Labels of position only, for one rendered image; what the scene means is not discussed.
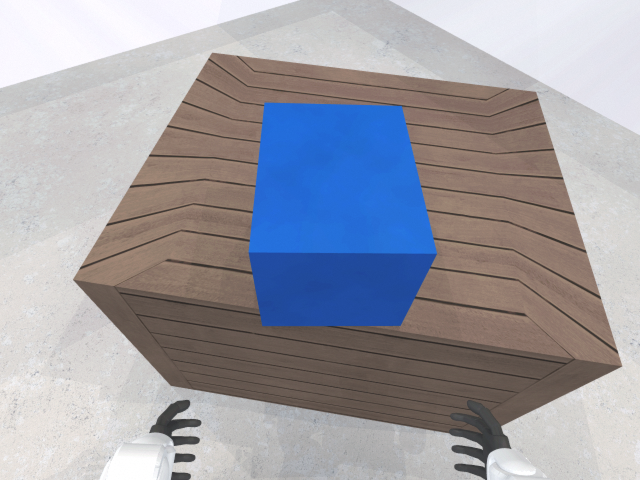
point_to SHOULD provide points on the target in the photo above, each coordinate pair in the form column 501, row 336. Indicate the robot right forearm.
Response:
column 508, row 464

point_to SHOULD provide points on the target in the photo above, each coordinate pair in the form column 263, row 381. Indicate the robot left forearm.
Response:
column 150, row 457

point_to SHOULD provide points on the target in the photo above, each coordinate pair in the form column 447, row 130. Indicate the left robot hand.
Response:
column 166, row 425

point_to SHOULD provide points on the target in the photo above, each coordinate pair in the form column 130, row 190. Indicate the carton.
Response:
column 340, row 233

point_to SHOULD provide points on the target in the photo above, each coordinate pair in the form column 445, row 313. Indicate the right robot hand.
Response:
column 491, row 439

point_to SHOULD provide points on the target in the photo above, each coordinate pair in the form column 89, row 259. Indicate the pedestal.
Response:
column 509, row 314

